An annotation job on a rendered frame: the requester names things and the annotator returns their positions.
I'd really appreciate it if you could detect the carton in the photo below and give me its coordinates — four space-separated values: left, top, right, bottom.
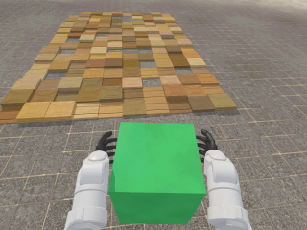
108 122 206 225

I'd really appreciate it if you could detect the robot left forearm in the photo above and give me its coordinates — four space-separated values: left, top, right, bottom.
64 150 109 230

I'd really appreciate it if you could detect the robot right hand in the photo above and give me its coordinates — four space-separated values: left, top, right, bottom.
196 129 218 163

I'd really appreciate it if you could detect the robot right forearm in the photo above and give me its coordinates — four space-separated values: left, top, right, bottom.
203 149 252 230

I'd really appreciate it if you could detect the robot left hand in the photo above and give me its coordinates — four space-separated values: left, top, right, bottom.
94 131 118 164

